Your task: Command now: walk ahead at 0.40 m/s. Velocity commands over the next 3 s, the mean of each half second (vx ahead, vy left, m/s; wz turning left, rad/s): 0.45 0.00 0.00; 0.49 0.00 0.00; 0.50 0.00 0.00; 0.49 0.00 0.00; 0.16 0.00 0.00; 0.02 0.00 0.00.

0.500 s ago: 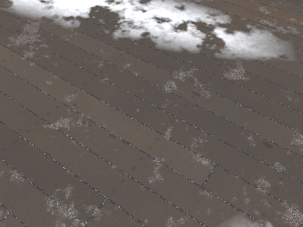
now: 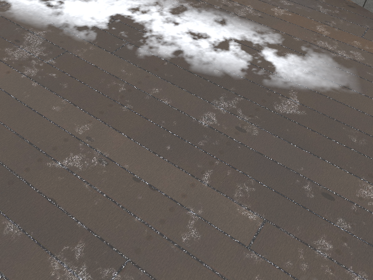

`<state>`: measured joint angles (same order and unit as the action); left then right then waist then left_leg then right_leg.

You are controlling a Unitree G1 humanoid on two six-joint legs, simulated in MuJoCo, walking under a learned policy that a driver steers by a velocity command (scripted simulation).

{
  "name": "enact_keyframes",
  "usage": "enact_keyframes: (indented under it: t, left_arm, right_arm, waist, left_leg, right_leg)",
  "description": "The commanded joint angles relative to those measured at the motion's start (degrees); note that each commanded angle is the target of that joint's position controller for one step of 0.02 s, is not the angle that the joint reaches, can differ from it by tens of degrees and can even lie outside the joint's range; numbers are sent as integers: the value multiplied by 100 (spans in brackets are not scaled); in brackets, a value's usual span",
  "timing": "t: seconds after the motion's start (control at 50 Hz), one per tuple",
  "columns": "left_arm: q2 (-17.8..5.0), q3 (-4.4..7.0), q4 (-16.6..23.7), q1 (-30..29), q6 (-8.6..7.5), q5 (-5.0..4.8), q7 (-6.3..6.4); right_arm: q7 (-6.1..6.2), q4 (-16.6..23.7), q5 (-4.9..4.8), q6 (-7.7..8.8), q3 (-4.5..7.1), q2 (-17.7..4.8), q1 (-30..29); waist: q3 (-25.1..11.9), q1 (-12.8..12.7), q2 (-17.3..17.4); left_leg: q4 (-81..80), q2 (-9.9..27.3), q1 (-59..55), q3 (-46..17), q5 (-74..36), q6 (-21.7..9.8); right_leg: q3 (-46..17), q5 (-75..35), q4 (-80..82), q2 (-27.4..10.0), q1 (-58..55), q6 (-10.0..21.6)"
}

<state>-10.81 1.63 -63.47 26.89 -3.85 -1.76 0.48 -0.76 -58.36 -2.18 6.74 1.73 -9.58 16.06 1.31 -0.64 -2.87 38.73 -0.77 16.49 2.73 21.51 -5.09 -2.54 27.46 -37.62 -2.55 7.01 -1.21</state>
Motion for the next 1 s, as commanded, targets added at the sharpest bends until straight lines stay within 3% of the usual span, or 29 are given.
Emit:
enact_keyframes:
  t: [0.02,0.04,0.06,0.08,0.1,0.12,0.16,0.22,0.26,0.34,0.4,0.46,0.48,0.5,0.52,0.54,0.56,0.58,0.6,0.62,0.64,0.68,0.74,0.8,0.92,0.96,1.0]
  left_arm:
    - [-299,-6,953,-1087,-204,-21,85]
    - [-315,-6,921,-977,-287,-99,31]
    - [-381,9,914,-970,-332,-149,-9]
    - [-431,56,873,-947,-365,-86,-6]
    - [-650,174,884,-1022,-335,-8,11]
    - [-614,205,876,-968,-299,-8,-27]
    - [-466,230,894,-1041,-200,-23,-97]
    - [-332,181,1260,-1937,-121,21,-103]
    - [-325,137,1521,-2573,-129,37,-115]
    - [-366,70,1806,-3366,-167,5,-197]
    - [-423,44,2000,-3734,-230,-20,-286]
    - [-685,152,2018,-3358,-280,-13,-301]
    - [-880,249,1876,-2774,-276,-23,-270]
    - [-1121,378,1570,-1739,-262,-28,-226]
    - [-1449,483,1274,-538,-211,51,-158]
    - [-1751,526,1143,-66,-217,213,-177]
    - [-1227,394,1038,-188,-228,196,-195]
    - [-957,305,1117,-922,-261,120,-195]
    - [-693,208,1244,-1533,-302,112,-232]
    - [-513,136,1259,-1787,-340,164,-292]
    - [-464,100,1202,-1836,-362,220,-319]
    - [-551,105,1045,-1680,-370,202,-326]
    - [-831,137,885,-1346,-370,210,-202]
    - [-1008,171,816,-926,-306,180,-89]
    - [-1124,198,630,-303,-208,70,-47]
    - [-1149,220,563,-198,-156,61,-36]
    - [-1225,260,549,-255,-106,50,-18]
  right_arm:
    - [-41,-524,179,-18,317,-1253,2684]
    - [-30,-294,188,55,175,-853,1811]
    - [-36,-121,148,87,102,-628,1251]
    - [-80,-34,157,78,69,-644,941]
    - [-97,-38,167,30,18,-494,896]
    - [-88,-107,205,-9,-11,-472,1037]
    - [-29,-246,218,-80,-73,-369,1437]
    - [86,-227,261,-104,-55,-685,1533]
    - [151,-150,286,-123,-59,-738,1477]
    - [215,-169,226,-112,-11,-850,1736]
    - [215,-206,182,-125,35,-879,1790]
    - [199,-134,252,-165,112,-1075,1568]
    - [191,-116,287,-214,139,-1133,1490]
    - [167,-53,303,-260,140,-1159,1280]
    - [120,110,351,-233,70,-1055,1092]
    - [17,124,312,-116,-174,-76,1931]
    - [-32,58,121,81,-89,-507,1675]
    - [-29,346,-63,161,25,-896,1000]
    - [21,483,-81,172,52,-993,551]
    - [83,494,-20,117,111,-967,430]
    - [118,485,50,22,138,-842,630]
    - [146,468,74,-124,120,-563,840]
    - [201,767,150,-196,178,-724,136]
    - [189,1011,182,-166,177,-709,-628]
    - [42,1322,95,-113,115,-656,-1764]
    - [-35,1443,75,-77,108,-694,-1983]
    - [-97,1490,73,-26,137,-809,-1905]
  waist:
    - [-253,1063,2563]
    - [350,630,1535]
    - [660,421,954]
    - [636,254,543]
    - [513,180,475]
    - [416,162,797]
    - [348,153,767]
    - [584,238,584]
    - [730,323,594]
    - [851,460,692]
    - [875,402,702]
    - [270,0,974]
    - [-154,-299,1152]
    - [-686,-803,1179]
    - [-1482,-1212,794]
    - [-2440,-635,-815]
    - [-2331,-771,-661]
    - [-1084,-525,-506]
    - [-581,-284,127]
    - [-314,-59,410]
    - [-273,177,313]
    - [-137,337,43]
    - [154,259,-6]
    - [174,11,68]
    - [293,-396,-24]
    - [359,-416,-62]
    - [301,-276,-124]
  left_leg:
    - [-2941,2098,-2762,-4669,-197,-1035]
    - [-2937,2223,-2247,-4363,-106,-1038]
    - [-2878,2002,-1926,-3388,-534,-873]
    - [-2814,1693,-1839,-2547,-1517,-638]
    - [-2841,1368,-1954,-1919,-2177,-400]
    - [-2816,1281,-1877,-1563,-2748,-318]
    - [-2772,1114,-2009,-1130,-3534,-255]
    - [-3035,1207,-1821,-1058,-3671,-351]
    - [-3194,1137,-1623,-932,-3607,-308]
    - [-3424,1177,-1706,-764,-3481,-296]
    - [-3258,1323,-2192,-648,-3826,-339]
    - [-2369,1404,-2647,-541,-6233,-272]
    - [-1645,1370,-2767,-513,-7094,-229]
    - [-467,1183,-2385,-398,-7302,-109]
    - [1216,931,-912,-406,-5635,-6]
    - [3589,-293,1406,-552,-290,349]
    - [4535,-313,2127,-1334,888,173]
    - [4501,69,2561,-1135,466,64]
    - [4195,412,2272,-976,-120,43]
    - [3891,594,1952,-837,-408,67]
    - [3655,776,1530,-857,-588,79]
    - [3228,887,1275,-762,-592,153]
    - [2388,1033,1810,-622,-1187,376]
    - [1189,1026,2237,-563,-2104,459]
    - [-426,679,2094,-317,-2540,472]
    - [-698,634,2112,-338,-2238,379]
    - [-923,555,1848,-312,-1818,222]
  right_leg:
    - [-138,73,-3076,717,3348,237]
    - [-486,-124,-3778,312,3758,408]
    - [-471,-737,-3817,50,3809,539]
    - [-357,-1203,-3513,-158,3664,594]
    - [-139,-1554,-3230,-293,3595,635]
    - [-65,-1735,-3040,-364,3346,621]
    - [160,-1822,-2919,-326,3398,517]
    - [288,-2196,-2221,-362,3838,341]
    - [368,-2561,-1342,-289,3804,277]
    - [546,-3036,-121,-78,3466,342]
    - [543,-2981,420,-2,3386,537]
    - [747,-2515,575,376,2415,813]
    - [814,-2322,598,556,1756,932]
    - [795,-2516,855,616,469,1101]
    - [-281,-2306,703,-308,-1567,1443]
    - [-3272,-1546,1114,-1927,-3556,2516]
    - [-4305,-983,2044,-1969,-3251,2502]
    - [-3264,-1049,2287,-1761,-2127,2121]
    - [-2372,-1593,2500,-1533,-1036,1870]
    - [-1767,-2142,2659,-1302,-231,1696]
    - [-1319,-2274,2841,-1081,291,1600]
    - [-871,-2523,3057,-908,795,1625]
    - [-525,-2619,3260,-819,981,1625]
    - [-460,-2643,3267,-816,538,1497]
    - [-244,-2538,3017,-901,-308,1298]
    - [-312,-2545,2811,-1085,-657,1256]
    - [-385,-2826,2526,-1241,-900,1174]
